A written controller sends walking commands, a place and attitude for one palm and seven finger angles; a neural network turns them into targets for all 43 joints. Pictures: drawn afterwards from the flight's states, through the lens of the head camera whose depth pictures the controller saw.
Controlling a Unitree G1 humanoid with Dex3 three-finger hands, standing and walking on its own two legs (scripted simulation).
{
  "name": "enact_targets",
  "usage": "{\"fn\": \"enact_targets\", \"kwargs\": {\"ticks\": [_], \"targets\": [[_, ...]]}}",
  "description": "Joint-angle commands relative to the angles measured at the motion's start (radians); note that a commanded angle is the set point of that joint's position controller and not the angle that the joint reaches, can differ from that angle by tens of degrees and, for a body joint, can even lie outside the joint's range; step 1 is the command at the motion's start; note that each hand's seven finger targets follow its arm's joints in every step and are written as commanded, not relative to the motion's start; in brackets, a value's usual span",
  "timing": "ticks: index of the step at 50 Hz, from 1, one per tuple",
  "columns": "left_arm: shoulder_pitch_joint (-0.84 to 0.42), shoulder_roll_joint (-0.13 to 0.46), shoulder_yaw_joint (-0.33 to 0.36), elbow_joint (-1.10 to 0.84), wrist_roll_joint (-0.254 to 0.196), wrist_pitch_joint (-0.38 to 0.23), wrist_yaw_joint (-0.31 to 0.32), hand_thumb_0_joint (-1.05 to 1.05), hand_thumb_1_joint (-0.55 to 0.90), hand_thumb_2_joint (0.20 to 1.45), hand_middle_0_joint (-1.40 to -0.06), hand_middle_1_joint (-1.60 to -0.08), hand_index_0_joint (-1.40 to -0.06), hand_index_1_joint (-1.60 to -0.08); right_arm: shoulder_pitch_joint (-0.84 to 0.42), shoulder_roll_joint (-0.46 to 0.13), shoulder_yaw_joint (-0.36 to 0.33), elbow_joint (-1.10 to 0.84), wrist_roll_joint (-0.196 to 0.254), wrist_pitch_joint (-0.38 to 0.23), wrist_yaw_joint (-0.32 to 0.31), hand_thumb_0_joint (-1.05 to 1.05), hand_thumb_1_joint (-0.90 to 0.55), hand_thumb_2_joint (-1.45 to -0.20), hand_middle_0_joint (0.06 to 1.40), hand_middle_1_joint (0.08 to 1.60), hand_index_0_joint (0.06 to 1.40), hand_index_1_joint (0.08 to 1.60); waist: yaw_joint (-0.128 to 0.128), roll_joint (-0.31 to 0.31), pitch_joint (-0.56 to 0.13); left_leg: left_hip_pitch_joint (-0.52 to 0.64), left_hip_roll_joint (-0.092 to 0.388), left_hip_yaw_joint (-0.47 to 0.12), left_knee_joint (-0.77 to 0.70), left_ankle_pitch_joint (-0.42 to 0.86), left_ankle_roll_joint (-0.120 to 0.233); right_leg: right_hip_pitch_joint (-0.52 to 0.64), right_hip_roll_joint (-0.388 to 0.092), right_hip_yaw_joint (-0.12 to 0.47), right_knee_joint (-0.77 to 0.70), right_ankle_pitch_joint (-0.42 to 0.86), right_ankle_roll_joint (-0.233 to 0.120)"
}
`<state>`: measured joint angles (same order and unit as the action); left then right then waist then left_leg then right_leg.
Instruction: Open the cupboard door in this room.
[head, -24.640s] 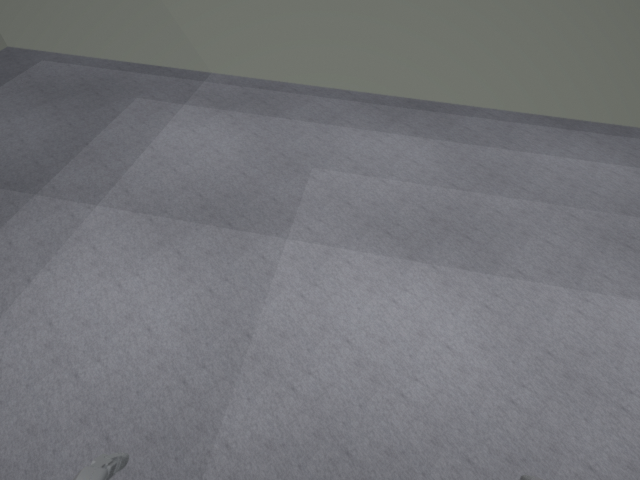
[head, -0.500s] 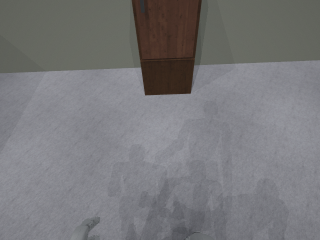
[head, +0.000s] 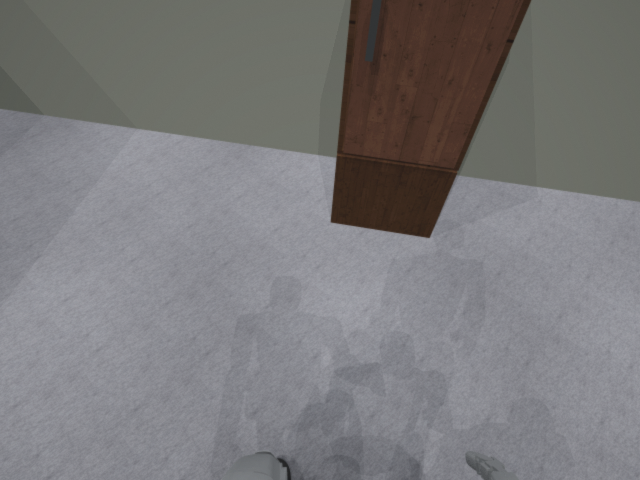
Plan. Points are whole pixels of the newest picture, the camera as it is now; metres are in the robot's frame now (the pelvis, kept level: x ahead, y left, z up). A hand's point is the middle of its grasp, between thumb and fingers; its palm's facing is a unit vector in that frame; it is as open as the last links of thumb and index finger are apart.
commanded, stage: stand and wait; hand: left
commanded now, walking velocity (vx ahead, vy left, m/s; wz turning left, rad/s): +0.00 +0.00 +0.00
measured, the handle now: (374, 23) +1.07 +0.02 +0.06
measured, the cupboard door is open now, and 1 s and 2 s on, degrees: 0 0 0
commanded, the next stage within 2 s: look at it before walking up in 0.92 s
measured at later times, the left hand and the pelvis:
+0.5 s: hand (211, 464) +0.14 +0.17 -0.15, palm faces +0.02 -0.97 -0.24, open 7.2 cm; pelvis +0.08 -0.01 +0.01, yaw +0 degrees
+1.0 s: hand out of the picture +0.07 +0.10 -0.16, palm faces +0.06 -0.99 -0.13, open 7.4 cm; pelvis +0.11 -0.04 +0.02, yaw +0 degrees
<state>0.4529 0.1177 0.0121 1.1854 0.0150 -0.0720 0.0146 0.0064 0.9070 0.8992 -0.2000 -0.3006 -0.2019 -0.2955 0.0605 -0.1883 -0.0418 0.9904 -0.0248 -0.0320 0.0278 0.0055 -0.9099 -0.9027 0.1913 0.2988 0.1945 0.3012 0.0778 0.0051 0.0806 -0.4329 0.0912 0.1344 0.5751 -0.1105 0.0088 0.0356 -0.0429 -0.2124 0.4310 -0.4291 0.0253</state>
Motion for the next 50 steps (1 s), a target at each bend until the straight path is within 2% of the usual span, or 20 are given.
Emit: {"fn": "enact_targets", "kwargs": {"ticks": [1, 2, 3, 5, 7, 8, 10, 12, 16, 18, 19, 20, 21, 22, 23, 25, 28, 36, 41, 50], "targets": [[0.038, 0.104, 0.004, -0.072, -0.022, -0.019, 0.013, 0.0, 0.9, 0.9, -0.2, -0.3, -0.2, -0.3, 0.461, -0.25, -0.045, 0.091, 0.008, -0.023, -0.041, 0.0, -0.9, -0.9, 0.2, 0.3, 0.2, 0.3, -0.2, 0.266, -0.408, 0.781, 0.394, -0.399, -0.053, 1.025, 0.234, -0.492, 0.022, 0.105, 0.765, -0.209, -0.006], [0.001, 0.123, 0.016, -0.079, -0.018, -0.01, 0.023, 0.0, 0.9, 0.9, -0.2, -0.3, -0.2, -0.3, 0.399, -0.223, -0.036, 0.085, 0.018, -0.016, -0.043, 0.0, -0.9, -0.9, 0.2, 0.3, 0.2, 0.3, -0.164, 0.136, -0.331, 0.673, 0.396, -0.313, -0.082, 0.999, 0.251, -0.508, -0.019, 0.181, 0.819, -0.194, -0.022], [-0.042, 0.096, 0.011, -0.077, -0.017, -0.001, 0.022, 0.0, 0.9, 0.9, -0.2, -0.3, -0.2, -0.3, 0.322, -0.191, -0.029, 0.07, 0.015, -0.025, -0.053, 0.0, -0.9, -0.9, 0.2, 0.3, 0.2, 0.3, -0.145, 0.134, -0.243, 0.546, 0.368, -0.31, -0.132, 0.876, 0.232, -0.541, -0.05, 0.188, 0.818, -0.149, -0.006], [-0.076, 0.072, 0.02, -0.067, -0.004, 0.017, 0.014, 0.0, 0.9, 0.9, -0.2, -0.3, -0.2, -0.3, 0.232, -0.112, -0.011, 0.054, 0.011, -0.029, -0.054, 0.0, -0.9, -0.9, 0.2, 0.3, 0.2, 0.3, -0.105, 0.115, -0.136, 0.359, 0.285, -0.2, -0.195, 0.689, 0.169, -0.497, -0.084, 0.2, 0.738, -0.07, 0.007], [-0.036, 0.039, 0.016, -0.055, -0.003, 0.041, 0.01, 0.0, 0.9, 0.9, -0.2, -0.3, -0.2, -0.3, 0.184, -0.077, 0.002, 0.052, 0.013, -0.031, -0.053, 0.0, -0.9, -0.9, 0.2, 0.3, 0.2, 0.3, -0.065, 0.114, -0.114, 0.231, 0.21, -0.114, -0.242, 0.565, 0.126, -0.399, -0.08, 0.18, 0.628, 0.007, 0.018], [-0.024, 0.036, 0.016, -0.051, -0.005, 0.049, 0.01, 0.0, 0.9, 0.9, -0.2, -0.3, -0.2, -0.3, 0.172, -0.075, 0.002, 0.053, 0.015, -0.031, -0.053, 0.0, -0.9, -0.9, 0.2, 0.3, 0.2, 0.3, -0.05, 0.113, -0.109, 0.191, 0.193, -0.101, -0.261, 0.509, 0.12, -0.367, -0.076, 0.173, 0.596, 0.047, 0.02], [-0.017, 0.024, 0.02, -0.058, 0.001, 0.067, 0.015, 0.0, 0.9, 0.9, -0.2, -0.3, -0.2, -0.3, 0.168, -0.052, -0.008, 0.039, 0.01, -0.026, -0.051, 0.0, -0.9, -0.9, 0.2, 0.3, 0.2, 0.3, -0.043, 0.122, -0.118, 0.151, 0.185, -0.091, -0.288, 0.385, 0.126, -0.34, -0.072, 0.164, 0.53, 0.09, 0.026], [-0.056, 0.028, 0.015, -0.076, 0.004, 0.077, 0.015, 0.0, 0.9, 0.9, -0.2, -0.3, -0.2, -0.3, 0.153, -0.065, -0.007, 0.038, 0.007, -0.016, -0.05, 0.0, -0.9, -0.9, 0.2, 0.3, 0.2, 0.3, -0.044, 0.129, -0.084, 0.125, 0.181, -0.103, -0.312, 0.212, 0.132, -0.326, -0.067, 0.155, 0.432, 0.106, 0.027], [-0.114, 0.052, 0.009, -0.103, 0.007, 0.077, 0.015, 0.0, 0.9, 0.9, -0.2, -0.3, -0.2, -0.3, 0.159, -0.077, -0.013, 0.049, 0.003, 0.003, -0.05, 0.0, -0.9, -0.9, 0.2, 0.3, 0.2, 0.3, -0.047, 0.133, -0.036, 0.104, 0.173, -0.159, -0.305, -0.035, 0.126, -0.261, -0.051, 0.137, 0.214, 0.135, 0.027], [-0.09, 0.082, 0.011, -0.09, 0.006, 0.068, 0.018, 0.0, 0.9, 0.9, -0.2, -0.3, -0.2, -0.3, 0.172, -0.067, -0.011, 0.061, 0.009, 0.011, -0.048, 0.0, -0.9, -0.9, 0.2, 0.3, 0.2, 0.3, -0.028, 0.06, -0.024, 0.073, 0.131, -0.143, -0.24, -0.121, 0.075, -0.171, -0.049, 0.142, 0.038, 0.246, 0.028], [-0.083, 0.109, 0.009, -0.09, 0.007, 0.06, 0.021, 0.0, 0.9, 0.9, -0.2, -0.3, -0.2, -0.3, 0.181, -0.039, -0.006, 0.066, 0.014, 0.013, -0.046, 0.0, -0.9, -0.9, 0.2, 0.3, 0.2, 0.3, -0.027, -0.002, -0.025, 0.071, 0.081, -0.111, -0.195, -0.18, 0.031, -0.161, -0.088, 0.205, -0.051, 0.261, 0.017], [-0.122, 0.139, 0.004, -0.1, 0.007, 0.051, 0.021, 0.0, 0.9, 0.9, -0.2, -0.3, -0.2, -0.3, 0.203, -0.006, 0.003, 0.066, 0.02, 0.019, -0.043, 0.0, -0.9, -0.9, 0.2, 0.3, 0.2, 0.3, -0.06, -0.088, 0.01, 0.089, 0.026, -0.077, -0.173, -0.238, -0.007, -0.233, -0.163, 0.302, -0.119, 0.205, -0.02], [-0.162, 0.168, 0.004, -0.114, 0.003, 0.049, 0.018, 0.0, 0.9, 0.9, -0.2, -0.3, -0.2, -0.3, 0.231, 0.004, 0.008, 0.072, 0.018, 0.023, -0.039, 0.0, -0.9, -0.9, 0.2, 0.3, 0.2, 0.3, -0.084, -0.13, 0.025, 0.141, -0.005, -0.058, -0.173, -0.233, -0.023, -0.312, -0.202, 0.329, -0.158, 0.16, -0.053], [-0.193, 0.175, 0.008, -0.117, -0.002, 0.044, 0.015, 0.0, 0.9, 0.9, -0.2, -0.3, -0.2, -0.3, 0.256, 0.002, 0.01, 0.09, 0.011, 0.028, -0.038, 0.0, -0.9, -0.9, 0.2, 0.3, 0.2, 0.3, -0.095, -0.194, 0.027, 0.199, -0.009, -0.052, -0.169, -0.187, -0.03, -0.367, -0.196, 0.329, -0.179, 0.127, -0.073], [-0.203, 0.167, 0.011, -0.117, -0.004, 0.042, 0.017, 0.0, 0.9, 0.9, -0.2, -0.3, -0.2, -0.3, 0.269, -0.005, 0.009, 0.105, 0.009, 0.034, -0.038, 0.0, -0.9, -0.9, 0.2, 0.3, 0.2, 0.3, -0.098, -0.227, 0.042, 0.244, -0.001, -0.048, -0.153, -0.17, -0.031, -0.408, -0.179, 0.317, -0.2, 0.084, -0.073], [-0.203, 0.14, 0.003, -0.119, -0.009, 0.04, 0.018, 0.0, 0.9, 0.9, -0.2, -0.3, -0.2, -0.3, 0.31, -0.003, 0.015, 0.128, 0.009, 0.025, -0.04, 0.0, -0.9, -0.9, 0.2, 0.3, 0.2, 0.3, -0.103, -0.141, 0.016, 0.285, 0.023, -0.067, -0.199, -0.088, -0.02, -0.384, -0.142, 0.273, -0.164, 0.141, -0.065], [-0.163, 0.127, -0.001, -0.106, -0.014, 0.04, 0.022, 0.0, 0.9, 0.9, -0.2, -0.3, -0.2, -0.3, 0.314, -0.011, 0.021, 0.145, 0.015, 0.014, -0.043, 0.0, -0.9, -0.9, 0.2, 0.3, 0.2, 0.3, -0.081, -0.043, -0.019, 0.26, 0.043, -0.082, -0.244, -0.055, -0.014, -0.279, -0.104, 0.232, -0.123, 0.239, -0.044], [-0.102, 0.109, -0.006, -0.07, -0.015, 0.035, 0.028, 0.0, 0.9, 0.9, -0.2, -0.3, -0.2, -0.3, 0.328, 0.011, 0.025, 0.168, 0.018, 0.013, -0.054, 0.0, -0.9, -0.9, 0.2, 0.3, 0.2, 0.3, -0.076, 0.0, -0.05, 0.286, 0.049, -0.071, -0.252, -0.025, -0.016, -0.221, -0.101, 0.224, -0.124, 0.364, -0.05], [-0.077, 0.091, -0.009, -0.051, -0.012, 0.035, 0.03, 0.0, 0.9, 0.9, -0.2, -0.3, -0.2, -0.3, 0.336, 0.019, 0.024, 0.177, 0.019, 0.018, -0.059, 0.0, -0.9, -0.9, 0.2, 0.3, 0.2, 0.3, -0.081, -0.016, -0.019, 0.295, 0.049, -0.067, -0.25, -0.041, -0.016, -0.246, -0.098, 0.226, -0.141, 0.339, -0.05], [-0.041, 0.067, -0.012, -0.035, -0.007, 0.036, 0.033, 0.0, 0.9, 0.9, -0.2, -0.3, -0.2, -0.3, 0.324, 0.024, 0.023, 0.168, 0.018, 0.022, -0.063, 0.0, -0.9, -0.9, 0.2, 0.3, 0.2, 0.3, -0.084, -0.003, 0.023, 0.294, 0.045, -0.068, -0.247, -0.067, -0.013, -0.287, -0.093, 0.234, -0.163, 0.266, -0.048]]}}
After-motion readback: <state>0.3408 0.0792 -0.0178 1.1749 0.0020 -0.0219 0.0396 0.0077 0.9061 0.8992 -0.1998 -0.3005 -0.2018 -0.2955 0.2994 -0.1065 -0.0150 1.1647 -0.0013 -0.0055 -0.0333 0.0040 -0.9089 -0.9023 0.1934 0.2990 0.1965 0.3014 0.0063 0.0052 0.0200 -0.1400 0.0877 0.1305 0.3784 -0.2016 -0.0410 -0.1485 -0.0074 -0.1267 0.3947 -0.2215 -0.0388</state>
